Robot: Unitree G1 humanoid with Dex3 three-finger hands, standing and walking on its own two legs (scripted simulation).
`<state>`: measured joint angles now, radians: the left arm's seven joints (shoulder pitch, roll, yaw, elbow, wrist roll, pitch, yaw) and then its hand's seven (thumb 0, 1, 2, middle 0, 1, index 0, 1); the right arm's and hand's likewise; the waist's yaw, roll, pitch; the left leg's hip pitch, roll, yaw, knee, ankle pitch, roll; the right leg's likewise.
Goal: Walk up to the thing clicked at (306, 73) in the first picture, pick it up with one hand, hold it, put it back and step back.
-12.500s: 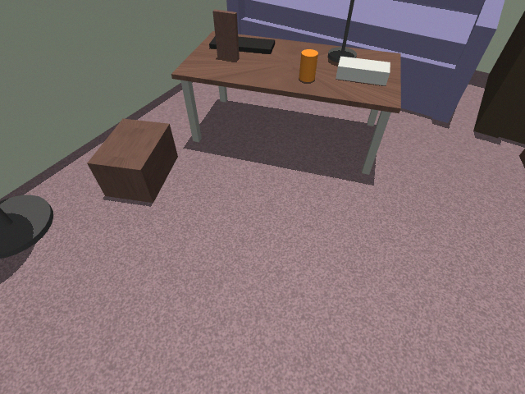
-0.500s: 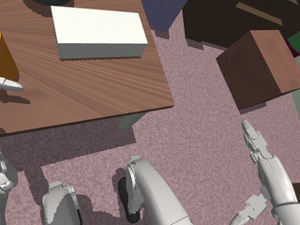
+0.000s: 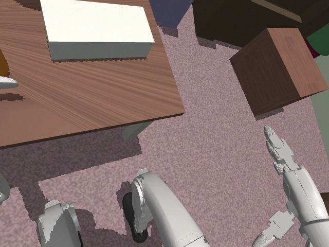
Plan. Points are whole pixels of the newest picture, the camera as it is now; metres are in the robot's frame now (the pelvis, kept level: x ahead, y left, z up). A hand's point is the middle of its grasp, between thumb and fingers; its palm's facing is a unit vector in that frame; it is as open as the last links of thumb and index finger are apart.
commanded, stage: close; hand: left
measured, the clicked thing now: out of the picture +0.58 +0.21 -0.04
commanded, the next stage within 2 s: settle in 0.30 s
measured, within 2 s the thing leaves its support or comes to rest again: leaves its support in 0.60 s
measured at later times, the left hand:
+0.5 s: hand out of the picture +0.57 +0.21 -0.05, palm faces +0.19 -0.98 +0.00, open 10.9 cm
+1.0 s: hand out of the picture +0.58 +0.21 +0.02, palm faces +0.21 -0.98 -0.01, open 10.9 cm
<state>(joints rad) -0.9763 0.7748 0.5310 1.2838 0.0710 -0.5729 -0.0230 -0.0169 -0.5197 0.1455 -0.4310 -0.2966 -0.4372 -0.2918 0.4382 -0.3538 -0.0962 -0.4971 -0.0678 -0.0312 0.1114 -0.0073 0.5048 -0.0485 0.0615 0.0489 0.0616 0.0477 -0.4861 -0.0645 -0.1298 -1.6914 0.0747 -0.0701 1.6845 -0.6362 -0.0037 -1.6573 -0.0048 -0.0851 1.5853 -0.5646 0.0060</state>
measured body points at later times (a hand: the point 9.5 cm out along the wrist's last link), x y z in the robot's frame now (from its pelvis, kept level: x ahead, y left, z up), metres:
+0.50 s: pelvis -0.01 +0.01 +0.00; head +0.22 +0.10 +0.38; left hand +0.55 +0.26 -0.05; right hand +0.18 -0.24 +0.14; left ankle +0.04 +0.12 -0.52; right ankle +0.07 -0.13 -0.52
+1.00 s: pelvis +0.00 +0.01 +0.04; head +0.21 +0.09 +0.43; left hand +0.56 +0.27 +0.02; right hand +0.18 -0.25 +0.14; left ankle +0.04 +0.12 -0.52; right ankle +0.07 -0.13 -0.52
